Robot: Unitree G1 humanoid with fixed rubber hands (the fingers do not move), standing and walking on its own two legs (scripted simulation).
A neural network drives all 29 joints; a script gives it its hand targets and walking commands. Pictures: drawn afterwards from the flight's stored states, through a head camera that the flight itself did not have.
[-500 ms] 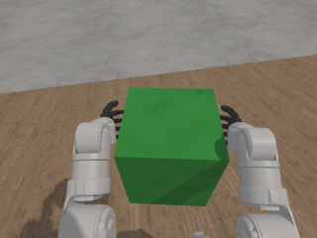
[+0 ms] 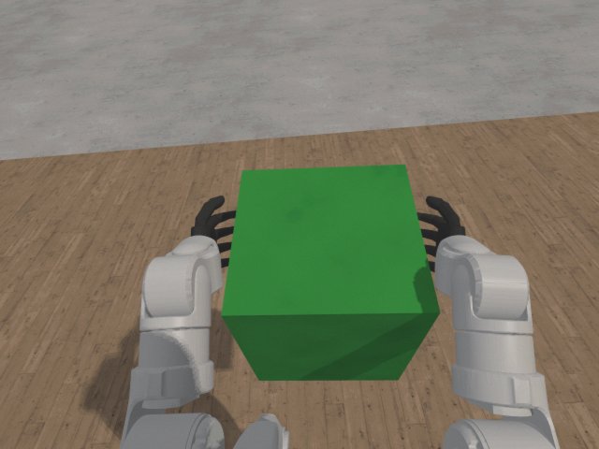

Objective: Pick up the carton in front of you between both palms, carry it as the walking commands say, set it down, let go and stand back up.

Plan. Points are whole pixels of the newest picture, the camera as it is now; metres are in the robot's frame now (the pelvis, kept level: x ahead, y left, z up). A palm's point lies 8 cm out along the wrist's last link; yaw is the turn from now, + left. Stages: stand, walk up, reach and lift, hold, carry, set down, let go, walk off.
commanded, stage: carry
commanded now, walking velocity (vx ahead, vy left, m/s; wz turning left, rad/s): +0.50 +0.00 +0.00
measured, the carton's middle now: (325, 282) +0.35 +0.02 +0.02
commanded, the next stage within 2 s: none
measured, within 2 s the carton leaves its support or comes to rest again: neither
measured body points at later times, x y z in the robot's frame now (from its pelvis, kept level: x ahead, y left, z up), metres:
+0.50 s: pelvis +0.30 +0.04 -0.05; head +0.34 +0.05 +0.40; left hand +0.68 +0.17 +0.04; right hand +0.65 -0.14 +0.04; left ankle +0.24 +0.08 -0.78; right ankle +0.39 -0.12 -0.72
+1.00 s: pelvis +0.60 -0.02 -0.11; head +0.65 -0.03 +0.34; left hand +0.95 +0.16 -0.04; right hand +0.97 -0.14 -0.05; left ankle +0.66 +0.16 -0.77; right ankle +0.58 -0.04 -0.84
